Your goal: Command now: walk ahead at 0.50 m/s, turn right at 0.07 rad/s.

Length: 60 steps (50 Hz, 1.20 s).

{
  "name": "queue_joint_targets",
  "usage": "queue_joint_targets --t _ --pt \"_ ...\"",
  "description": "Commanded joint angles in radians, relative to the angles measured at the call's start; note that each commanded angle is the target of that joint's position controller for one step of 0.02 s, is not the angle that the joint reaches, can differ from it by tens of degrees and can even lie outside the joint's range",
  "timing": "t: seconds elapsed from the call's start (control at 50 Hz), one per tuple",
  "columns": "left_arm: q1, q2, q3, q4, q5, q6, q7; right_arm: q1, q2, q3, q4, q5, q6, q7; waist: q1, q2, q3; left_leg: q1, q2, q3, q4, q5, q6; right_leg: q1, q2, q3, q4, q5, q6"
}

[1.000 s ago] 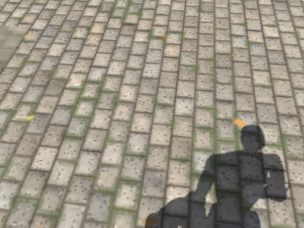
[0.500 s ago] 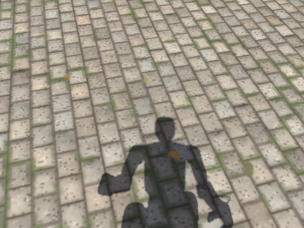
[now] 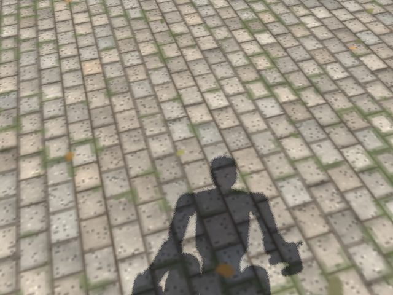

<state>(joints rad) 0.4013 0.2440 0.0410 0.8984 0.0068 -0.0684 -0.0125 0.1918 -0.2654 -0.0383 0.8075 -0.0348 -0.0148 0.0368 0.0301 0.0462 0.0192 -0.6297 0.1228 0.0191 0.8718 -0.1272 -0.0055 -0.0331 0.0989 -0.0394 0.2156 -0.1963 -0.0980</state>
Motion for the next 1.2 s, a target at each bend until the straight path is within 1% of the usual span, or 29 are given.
queue_joint_targets --t 0.02,0.14,0.18,0.2,0.22,0.24,0.26,0.28,0.3,0.32,0.34,0.38,0.44,0.54,0.64,0.68,0.72,0.74,0.76,0.78,0.8,0.82,0.84,0.86,0.96,1.04,1.14,1.16,1.2 --pt "0.012 0.133 0.027 -0.031 0.000 -0.020 0.002 -0.097 -0.040 -0.003 -0.077 0.004 -0.013 0.002 0.004 -0.099 0.063 -0.023 -0.009 0.014 -0.121 0.098 0.000 -0.025 -0.273 0.140 -0.102 0.294 -0.123" --pt "0.063 0.156 0.027 0.025 0.013 -0.015 0.018 -0.189 -0.057 -0.004 -0.118 0.005 -0.025 -0.001 0.015 -0.105 0.087 0.030 -0.064 0.042 -0.282 0.037 0.063 0.112 -0.317 0.126 -0.027 0.468 -0.093" --pt "0.034 0.174 0.030 0.032 0.017 -0.014 0.023 -0.090 -0.074 -0.015 -0.090 0.005 -0.033 -0.012 -0.037 -0.114 0.035 0.191 -0.120 0.068 -0.324 -0.039 0.098 0.123 -0.309 0.100 0.105 0.730 -0.066" --pt "0.017 0.179 0.030 0.036 0.016 -0.011 0.022 0.047 -0.087 -0.025 -0.044 0.000 -0.041 -0.022 -0.102 -0.093 -0.038 0.359 -0.155 0.088 -0.385 -0.025 0.121 0.103 -0.275 0.067 0.275 0.812 -0.048" --pt "0.018 0.161 0.022 0.028 0.012 -0.012 0.022 0.225 -0.135 -0.043 0.009 -0.017 -0.052 -0.034 -0.166 -0.055 -0.149 0.617 -0.081 0.008 -0.396 -0.027 0.159 -0.039 -0.230 0.036 0.508 0.657 -0.029" --pt "0.108 0.060 -0.003 -0.008 -0.023 -0.016 0.014 0.345 -0.266 -0.077 0.021 -0.037 -0.055 -0.043 -0.153 0.158 -0.302 0.929 0.231 -0.442 -0.443 -0.136 0.275 -0.372 -0.085 -0.031 0.907 0.170 0.023" --pt "0.105 0.109 0.013 0.007 -0.002 -0.016 0.015 0.313 -0.248 -0.074 0.030 0.002 -0.044 -0.031 -0.137 0.172 -0.327 0.924 0.301 -0.733 -0.597 -0.124 0.322 -0.530 0.006 0.082 1.067 -0.319 0.017" --pt "0.025 0.130 0.021 -0.006 0.011 -0.011 0.015 0.198 -0.197 -0.063 0.017 0.022 -0.039 -0.028 -0.093 0.064 -0.151 0.779 0.259 -0.569 -0.598 -0.197 0.296 -0.594 -0.074 0.126 1.106 -0.248 0.006" --pt "-0.029 0.119 0.016 -0.017 0.012 -0.016 0.008 0.117 -0.123 -0.043 0.005 0.022 -0.042 -0.024 -0.072 0.000 -0.059 0.642 0.217 -0.446 -0.632 -0.166 0.272 -0.585 -0.118 0.115 1.052 -0.167 0.004" --pt "-0.045 0.098 0.014 -0.017 0.011 -0.011 0.003 0.083 -0.086 -0.032 0.010 0.019 -0.048 -0.023 -0.044 0.000 -0.008 0.553 0.163 -0.346 -0.669 -0.116 0.234 -0.549 -0.154 0.103 0.981 -0.126 0.005" --pt "-0.035 0.090 0.012 -0.014 0.024 0.002 -0.001 0.073 -0.064 -0.024 0.024 0.022 -0.053 -0.025 -0.018 0.026 0.016 0.484 0.123 -0.274 -0.694 -0.054 0.207 -0.501 -0.174 0.095 0.932 -0.106 0.017" --pt "-0.017 0.066 0.006 0.000 0.033 0.022 -0.012 0.105 -0.065 -0.023 0.048 0.022 -0.070 -0.025 -0.004 0.030 0.003 0.450 0.098 -0.205 -0.718 0.065 0.211 -0.459 -0.176 0.069 0.911 -0.075 0.036" --pt "-0.119 0.059 0.003 -0.031 0.031 0.032 -0.020 0.155 -0.091 -0.031 0.083 0.028 -0.082 -0.024 -0.008 0.012 0.037 0.469 0.085 -0.144 -0.766 0.100 0.227 -0.555 -0.207 0.043 0.816 0.015 0.066" --pt "-0.321 0.035 -0.013 -0.091 0.022 0.027 -0.025 0.223 -0.085 -0.027 0.126 0.030 -0.081 -0.024 -0.055 0.014 0.070 0.520 0.045 -0.061 -0.773 0.185 0.205 -0.575 -0.200 -0.006 0.526 0.176 0.091" --pt "-0.428 0.051 -0.011 -0.131 0.021 0.018 -0.018 0.288 -0.097 -0.028 0.166 0.022 -0.074 -0.035 -0.081 0.018 0.079 0.632 0.086 -0.091 -0.701 0.316 0.199 -0.538 -0.165 -0.012 0.380 0.165 0.071" --pt "-0.401 0.068 -0.005 -0.131 0.020 0.008 -0.013 0.266 -0.116 -0.033 0.167 0.016 -0.068 -0.042 -0.057 0.024 0.067 0.665 0.102 -0.115 -0.635 0.404 0.189 -0.481 -0.145 -0.005 0.339 0.089 0.052" --pt "-0.217 0.095 0.013 -0.075 0.025 -0.011 0.000 0.225 -0.127 -0.036 0.163 0.017 -0.064 -0.043 0.032 0.002 -0.019 0.636 0.062 -0.097 -0.428 0.546 0.160 -0.234 -0.098 -0.022 0.239 0.057 0.024" --pt "-0.048 0.147 0.032 -0.027 0.043 -0.025 0.014 0.223 -0.102 -0.029 0.153 0.023 -0.066 -0.041 0.091 -0.053 -0.131 0.515 0.004 -0.062 -0.211 0.429 0.140 0.015 -0.167 0.047 0.221 0.054 -0.009" --pt "0.074 0.253 0.058 -0.026 0.068 -0.029 0.028 0.271 -0.009 -0.006 0.107 0.055 -0.068 -0.035 0.100 -0.225 -0.285 0.230 -0.117 0.011 0.129 0.011 0.097 0.301 -0.460 0.410 0.168 -0.104 -0.077" --pt "0.046 0.272 0.067 -0.024 0.042 -0.010 0.021 0.317 -0.041 -0.021 0.112 0.051 -0.060 -0.042 0.067 -0.309 -0.333 0.063 -0.192 -0.027 0.310 -0.401 0.101 0.318 -0.563 0.681 0.053 -0.133 -0.137" --pt "-0.053 0.186 0.047 -0.046 0.027 -0.001 0.018 0.263 -0.091 -0.037 0.122 0.034 -0.047 -0.045 0.031 -0.168 -0.190 0.017 -0.116 -0.081 0.366 -0.338 0.112 0.193 -0.520 0.555 0.046 -0.201 -0.115" --pt "-0.128 0.116 0.030 -0.057 0.020 -0.006 0.015 0.211 -0.068 -0.034 0.117 0.030 -0.047 -0.037 0.014 -0.112 -0.076 0.018 -0.078 -0.080 0.342 -0.256 0.109 0.059 -0.472 0.419 0.009 -0.168 -0.093" --pt "-0.164 0.082 0.022 -0.058 0.021 -0.012 0.016 0.194 -0.044 -0.033 0.117 0.029 -0.042 -0.031 -0.008 -0.113 -0.025 0.048 -0.050 -0.075 0.299 -0.205 0.103 -0.028 -0.427 0.313 -0.028 -0.104 -0.059" --pt "-0.165 0.065 0.017 -0.047 0.017 -0.019 0.021 0.187 -0.040 -0.036 0.114 0.013 -0.029 -0.023 -0.027 -0.138 0.003 0.071 -0.033 -0.072 0.272 -0.182 0.093 -0.081 -0.396 0.232 -0.045 -0.029 -0.039" --pt "-0.101 0.079 0.025 -0.009 0.006 -0.054 0.024 0.101 -0.008 -0.036 0.077 0.005 0.011 0.003 -0.050 -0.117 0.021 -0.004 -0.013 -0.043 0.242 -0.046 0.059 -0.082 -0.369 0.037 -0.086 0.168 -0.042" --pt "-0.062 0.070 0.023 0.015 0.012 -0.052 0.025 -0.041 0.001 -0.027 0.022 0.006 0.011 0.017 -0.033 -0.113 0.064 -0.054 -0.016 -0.009 0.055 0.085 0.045 -0.061 -0.343 -0.076 -0.092 0.236 -0.043" --pt "0.003 0.106 0.033 0.043 0.013 -0.044 0.034 -0.190 0.005 -0.012 -0.042 -0.001 0.007 0.032 0.004 -0.111 0.089 0.003 -0.043 0.081 -0.173 0.111 0.083 0.033 -0.371 -0.164 -0.062 0.354 -0.035" --pt "0.015 0.110 0.034 0.049 0.014 -0.038 0.037 -0.203 -0.001 -0.013 -0.050 -0.003 0.007 0.033 0.006 -0.111 0.090 0.007 -0.051 0.092 -0.195 0.081 0.097 0.069 -0.380 -0.177 -0.041 0.400 -0.031" --pt "0.021 0.117 0.035 0.062 0.016 -0.024 0.043 -0.174 0.001 -0.015 -0.045 -0.012 0.000 0.026 -0.013 -0.119 0.084 0.080 -0.106 0.124 -0.246 0.002 0.125 0.104 -0.377 -0.208 0.076 0.730 -0.021"
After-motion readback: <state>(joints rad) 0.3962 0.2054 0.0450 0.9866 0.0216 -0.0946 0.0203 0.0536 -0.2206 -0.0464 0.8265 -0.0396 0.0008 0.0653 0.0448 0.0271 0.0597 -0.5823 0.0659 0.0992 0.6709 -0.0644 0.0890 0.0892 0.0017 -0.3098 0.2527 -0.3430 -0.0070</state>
